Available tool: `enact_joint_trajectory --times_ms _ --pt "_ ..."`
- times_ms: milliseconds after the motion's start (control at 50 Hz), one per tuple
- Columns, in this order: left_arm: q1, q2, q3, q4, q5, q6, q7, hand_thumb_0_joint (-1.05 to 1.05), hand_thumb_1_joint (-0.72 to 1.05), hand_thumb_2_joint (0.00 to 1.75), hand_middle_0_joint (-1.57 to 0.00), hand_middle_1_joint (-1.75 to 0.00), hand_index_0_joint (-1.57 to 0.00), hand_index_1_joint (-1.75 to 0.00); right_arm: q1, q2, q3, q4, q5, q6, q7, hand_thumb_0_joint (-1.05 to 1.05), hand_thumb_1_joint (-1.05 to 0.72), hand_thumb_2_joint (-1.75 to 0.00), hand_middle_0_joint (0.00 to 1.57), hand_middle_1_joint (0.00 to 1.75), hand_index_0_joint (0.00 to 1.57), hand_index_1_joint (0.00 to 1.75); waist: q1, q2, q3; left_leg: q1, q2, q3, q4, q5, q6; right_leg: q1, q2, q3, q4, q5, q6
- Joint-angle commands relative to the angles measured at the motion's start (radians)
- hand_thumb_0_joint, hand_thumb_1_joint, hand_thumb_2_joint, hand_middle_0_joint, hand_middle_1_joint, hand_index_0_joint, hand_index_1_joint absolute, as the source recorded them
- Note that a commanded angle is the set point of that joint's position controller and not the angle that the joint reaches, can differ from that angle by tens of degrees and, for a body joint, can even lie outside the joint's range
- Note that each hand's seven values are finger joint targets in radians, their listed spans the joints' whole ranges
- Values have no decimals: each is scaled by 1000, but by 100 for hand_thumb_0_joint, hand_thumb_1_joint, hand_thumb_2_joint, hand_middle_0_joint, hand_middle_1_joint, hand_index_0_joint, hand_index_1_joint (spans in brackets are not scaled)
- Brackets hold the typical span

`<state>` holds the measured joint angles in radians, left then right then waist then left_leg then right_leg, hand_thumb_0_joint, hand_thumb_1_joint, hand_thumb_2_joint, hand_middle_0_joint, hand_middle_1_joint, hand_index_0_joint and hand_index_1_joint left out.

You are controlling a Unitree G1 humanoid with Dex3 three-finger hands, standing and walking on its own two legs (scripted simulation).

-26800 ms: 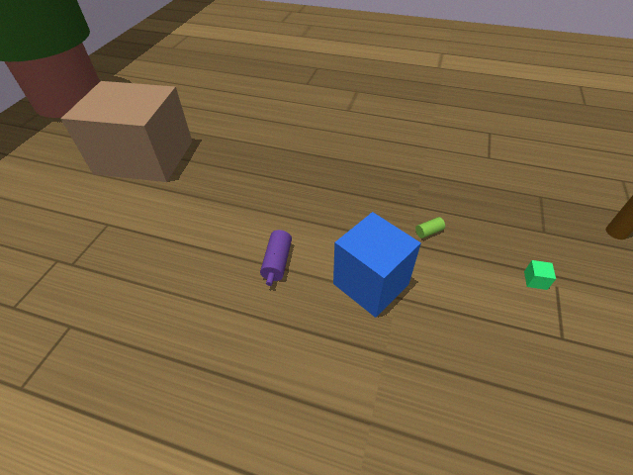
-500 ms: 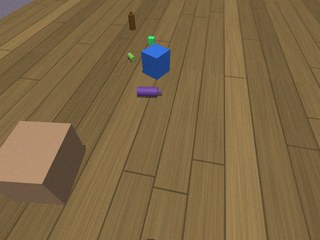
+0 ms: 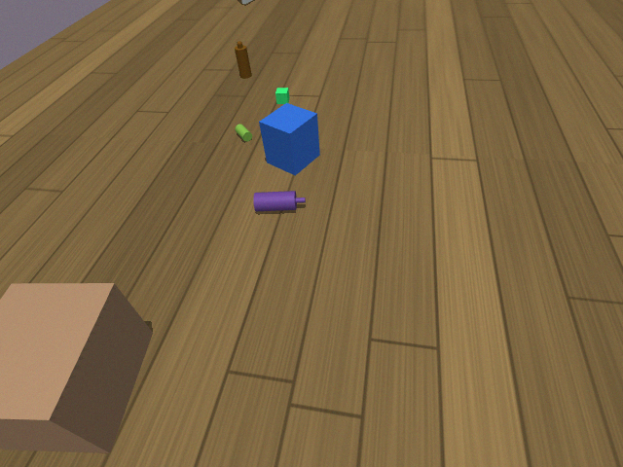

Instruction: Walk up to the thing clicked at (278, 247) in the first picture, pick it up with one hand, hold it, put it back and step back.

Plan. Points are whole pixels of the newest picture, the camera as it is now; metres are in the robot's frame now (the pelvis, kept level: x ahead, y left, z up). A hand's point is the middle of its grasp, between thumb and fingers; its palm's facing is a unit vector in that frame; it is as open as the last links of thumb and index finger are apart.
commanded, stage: walk up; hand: left
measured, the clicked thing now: (280, 201) +1.35 +0.23 -0.72
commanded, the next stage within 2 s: none
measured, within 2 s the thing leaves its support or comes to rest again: neither
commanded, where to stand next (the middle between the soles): +0.98 +0.03 m, yaw +0 degrees
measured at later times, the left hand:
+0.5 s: hand (145, 372) +0.31 +0.32 -0.14, palm faces -0.08 -0.94 -0.34, open 7.4 cm
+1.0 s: hand (174, 277) +0.50 +0.31 -0.13, palm faces -0.02 -0.92 -0.38, open 7.4 cm
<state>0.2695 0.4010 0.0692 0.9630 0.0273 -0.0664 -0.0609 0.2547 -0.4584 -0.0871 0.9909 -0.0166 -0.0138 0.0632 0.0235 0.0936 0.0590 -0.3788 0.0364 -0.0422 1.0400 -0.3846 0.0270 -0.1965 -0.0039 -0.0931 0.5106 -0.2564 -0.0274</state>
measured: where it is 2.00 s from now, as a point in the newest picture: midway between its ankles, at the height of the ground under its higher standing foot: (325, 299)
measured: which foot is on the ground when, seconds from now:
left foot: up 0.00-0.24, down 0.26-0.66, up 0.68-1.00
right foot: down 0.00-0.28, up 0.30-0.64, down 0.66-1.00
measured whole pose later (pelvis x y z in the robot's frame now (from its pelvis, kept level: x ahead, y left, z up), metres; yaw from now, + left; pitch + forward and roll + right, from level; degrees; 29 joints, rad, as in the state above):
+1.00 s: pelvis +0.46 +0.03 +0.00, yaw -1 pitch -2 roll -1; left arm 0.34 0.42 0.05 0.86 0.02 -0.09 -0.06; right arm 0.26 -0.42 -0.06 0.88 -0.02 -0.05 0.08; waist 0.05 0.04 0.07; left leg -0.47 0.09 0.04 0.66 -0.23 0.01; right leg -0.14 -0.04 -0.09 0.52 -0.35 0.00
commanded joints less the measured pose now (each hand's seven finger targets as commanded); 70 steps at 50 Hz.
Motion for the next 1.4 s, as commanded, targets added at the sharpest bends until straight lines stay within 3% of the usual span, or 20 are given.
enact_joint_trajectory --times_ms 0,160,220,240,260,280,360,460,620,640,660,680,780,920,1000,1020,1040,1060,1160,1380 --pt "-36 282 65 -100 -14 -41 25 0 90 90 -20 -30 -20 -30 14 -172 -47 -91 3 -33 15 0 -90 -90 20 30 20 30 -10 -207 58 -156 65 -58 -115 93 -32 -3 -264 291 -382 -268 -174" --pt "-4 303 70 -124 -11 -42 20 0 90 90 -20 -30 -20 -30 -104 -138 -48 -169 -14 -51 34 0 -90 -90 20 30 20 30 14 -179 47 -29 76 93 -426 233 -19 17 -225 125 -262 -36 -151" --pt "-19 273 52 -142 -11 -32 20 0 90 90 -20 -30 -20 -30 89 -170 -72 -120 -18 -64 17 0 -90 -90 20 30 20 30 -97 -68 -62 296 -3 157 -502 200 15 -55 -174 45 81 284 -113" --pt "27 216 29 -147 -16 -25 25 0 90 90 -20 -30 -20 -30 232 -229 -95 -86 -31 -71 2 0 -90 -90 20 30 20 30 -152 98 -140 476 49 54 -561 43 66 -177 -101 -8 403 253 -82" --pt "61 148 18 -166 -38 -23 28 0 90 90 -20 -30 -20 -30 263 -323 -116 -108 -30 -79 -11 0 -90 -90 20 30 20 30 -149 298 -158 586 334 -504 -744 -112 173 -466 81 18 675 -199 -22" --pt "24 245 36 -157 -28 -21 39 0 90 90 -20 -30 -20 -30 219 -344 -123 -132 14 -79 -10 0 -90 -90 20 30 20 30 -142 143 -186 514 406 -662 -834 -190 254 -452 37 187 749 -287 -44" --pt "69 241 26 -99 -40 -15 23 0 90 90 -20 -30 -20 -30 46 -209 -59 -187 20 -84 -27 0 -90 -90 20 30 20 30 -31 41 -19 236 277 -167 -783 106 165 -370 -76 202 606 -98 -18" --pt "-22 205 26 -138 -15 -8 -11 0 90 90 -20 -30 -20 -30 60 -231 -59 -214 6 -95 -23 0 -90 -90 20 30 20 30 -59 56 2 218 290 -56 -796 194 230 -335 -104 101 294 -75 26" --pt "103 244 67 -81 -8 -29 -7 0 90 90 -20 -30 -20 -30 27 -168 -29 -246 13 -76 -19 0 -90 -90 20 30 20 30 55 -137 -109 21 146 123 -393 186 100 186 -8 17 24 65 -20" --pt "199 313 97 -73 -4 -38 8 0 90 90 -20 -30 -20 -30 75 -106 -6 -250 14 -77 -19 0 -90 -90 20 30 20 30 101 -353 -154 -117 57 176 -93 102 54 310 -145 248 -92 -159 -61" --pt "223 401 103 -101 -12 -48 19 0 90 90 -20 -30 -20 -30 76 -103 1 -266 20 -73 -20 0 -90 -90 20 30 20 30 95 -417 -136 -307 -60 126 96 -142 8 342 -405 748 -285 -279 -173" --pt "165 399 92 -118 -25 -45 20 0 90 90 -20 -30 -20 -30 27 -191 -23 -242 8 -62 -33 0 -90 -90 20 30 20 30 84 -269 -77 -307 7 14 169 -154 7 231 -437 791 -279 -288 -249" --pt "22 282 59 -158 -26 -45 29 0 90 90 -20 -30 -20 -30 114 -171 -25 -158 17 -52 -11 0 -90 -90 20 30 20 30 -13 -256 5 -176 68 -1 -10 49 -4 0 -256 316 -270 -62 -188" --pt "46 297 62 -184 -17 -49 24 0 90 90 -20 -30 -20 -30 -16 -131 -29 -204 -2 -68 13 0 -90 -90 20 30 20 30 21 -238 -21 -72 62 82 -370 170 -25 -2 -251 179 -197 44 -192" --pt "5 270 42 -199 -21 -34 22 0 90 90 -20 -30 -20 -30 111 -159 -52 -153 -4 -82 4 0 -90 -90 20 30 20 30 -80 -123 -76 279 -17 159 -481 220 3 -157 -197 91 29 115 -128" --pt "39 217 22 -203 -17 -32 24 0 90 90 -20 -30 -20 -30 231 -213 -71 -122 -8 -88 -9 0 -90 -90 20 30 20 30 -135 34 -141 441 21 68 -545 96 43 -231 -137 40 307 165 -96" --pt "77 142 4 -217 -34 -27 22 0 90 90 -20 -30 -20 -30 269 -311 -96 -145 -19 -95 -20 0 -90 -90 20 30 20 30 -134 257 -157 546 310 -432 -710 -102 142 -482 10 5 598 -157 -21" --pt "64 249 32 -193 -30 -19 41 0 90 90 -20 -30 -20 -30 242 -343 -102 -170 17 -93 -20 0 -90 -90 20 30 20 30 -134 124 -157 483 421 -641 -797 -175 257 -505 6 123 695 -300 -31" --pt "125 241 28 -108 -31 -7 25 0 90 90 -20 -30 -20 -30 81 -212 -42 -199 23 -98 -35 0 -90 -90 20 30 20 30 -26 52 -17 213 260 -155 -766 203 167 -371 -101 154 557 -80 -6" --pt "-57 187 37 -153 -15 -6 -14 0 90 90 -20 -30 -20 -30 73 -229 -42 -235 17 -89 -29 0 -90 -90 20 30 20 30 -44 37 6 166 215 -15 -726 203 167 -201 -64 37 111 76 2"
